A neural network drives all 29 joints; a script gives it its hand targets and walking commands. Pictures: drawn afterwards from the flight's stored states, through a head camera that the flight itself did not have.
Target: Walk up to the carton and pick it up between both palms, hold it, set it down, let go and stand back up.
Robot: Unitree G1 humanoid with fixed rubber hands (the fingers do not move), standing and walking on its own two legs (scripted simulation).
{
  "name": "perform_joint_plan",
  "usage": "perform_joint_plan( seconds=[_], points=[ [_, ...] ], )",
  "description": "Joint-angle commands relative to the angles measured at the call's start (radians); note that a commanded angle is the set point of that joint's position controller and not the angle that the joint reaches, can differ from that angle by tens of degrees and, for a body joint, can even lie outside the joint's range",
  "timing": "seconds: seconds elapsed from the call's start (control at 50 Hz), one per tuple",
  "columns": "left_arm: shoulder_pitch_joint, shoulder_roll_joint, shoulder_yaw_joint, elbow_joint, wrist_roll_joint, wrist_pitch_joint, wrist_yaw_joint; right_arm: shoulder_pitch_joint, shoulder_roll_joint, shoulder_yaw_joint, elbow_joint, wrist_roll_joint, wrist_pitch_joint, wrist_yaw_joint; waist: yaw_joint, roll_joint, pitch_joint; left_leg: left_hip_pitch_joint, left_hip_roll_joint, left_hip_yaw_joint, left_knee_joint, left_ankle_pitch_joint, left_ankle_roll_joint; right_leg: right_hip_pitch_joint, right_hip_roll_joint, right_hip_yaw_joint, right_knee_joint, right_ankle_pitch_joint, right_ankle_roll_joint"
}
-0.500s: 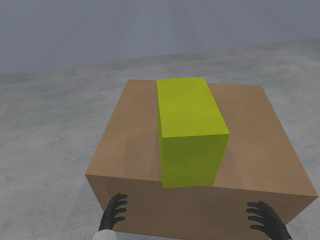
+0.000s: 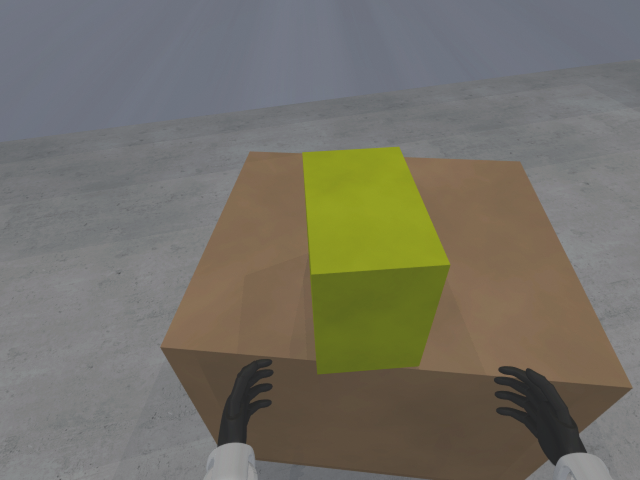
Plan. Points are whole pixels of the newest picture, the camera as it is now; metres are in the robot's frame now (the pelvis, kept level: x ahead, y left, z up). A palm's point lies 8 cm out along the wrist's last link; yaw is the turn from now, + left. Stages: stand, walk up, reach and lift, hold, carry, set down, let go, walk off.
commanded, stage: reach and lift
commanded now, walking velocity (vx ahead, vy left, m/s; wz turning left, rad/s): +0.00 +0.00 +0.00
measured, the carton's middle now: (359, 257) +0.49 -0.04 -0.02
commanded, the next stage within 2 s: none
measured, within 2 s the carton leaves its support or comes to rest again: neither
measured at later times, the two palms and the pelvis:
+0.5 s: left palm (234, 379) +0.25 +0.14 +0.01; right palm (532, 361) +0.27 -0.25 +0.01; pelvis +0.01 +0.00 +0.00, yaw +0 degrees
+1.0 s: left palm (235, 322) +0.30 +0.14 +0.06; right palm (512, 299) +0.32 -0.22 +0.07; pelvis -0.01 +0.00 +0.00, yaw +0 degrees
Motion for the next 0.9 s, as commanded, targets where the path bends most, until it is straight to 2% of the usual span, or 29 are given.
perform_joint_plan(
  seconds=[0.0,0.16,0.34,0.46,0.68,0.88],
  points=[
    [-0.262,-0.040,0.018,-0.305,-0.015,-0.040,0.035,-0.271,-0.189,0.035,-0.273,0.062,-0.020,-0.015,0.055,-0.088,-0.049,0.031,0.021,0.016,-0.242,-0.002,-0.007,-0.040,0.015,0.012,-0.159,0.060,-0.039],
    [-0.377,-0.022,0.030,-0.371,-0.043,0.006,0.041,-0.357,-0.177,0.041,-0.301,0.060,0.045,-0.034,0.052,-0.080,-0.098,0.045,0.017,0.029,-0.238,0.054,-0.014,-0.036,0.016,0.011,-0.151,0.117,-0.031],
    [-0.403,-0.035,0.060,-0.420,-0.034,0.112,0.028,-0.425,-0.203,0.046,-0.326,0.072,0.105,-0.059,0.055,-0.069,-0.179,0.117,0.014,0.034,-0.210,0.286,-0.033,-0.004,0.040,0.003,-0.146,0.317,-0.029],
    [-0.461,-0.037,0.074,-0.469,-0.035,0.185,0.022,-0.497,-0.231,0.035,-0.364,0.081,0.145,-0.071,0.053,-0.047,-0.209,0.159,0.018,0.026,-0.203,0.376,-0.045,-0.005,0.050,-0.001,-0.154,0.374,-0.032],
    [-0.640,-0.028,0.091,-0.526,-0.056,0.318,0.033,-0.673,-0.274,-0.002,-0.367,0.081,0.237,-0.076,0.061,-0.009,-0.228,0.162,0.034,0.015,-0.225,0.334,-0.052,-0.029,0.046,0.002,-0.172,0.327,-0.042],
    [-0.871,-0.019,0.126,-0.453,-0.060,0.441,0.050,-0.882,-0.294,-0.034,-0.261,0.062,0.337,-0.084,0.071,0.003,-0.254,0.123,0.042,0.023,-0.261,0.194,-0.042,-0.055,0.043,0.010,-0.190,0.231,-0.042]
  ],
)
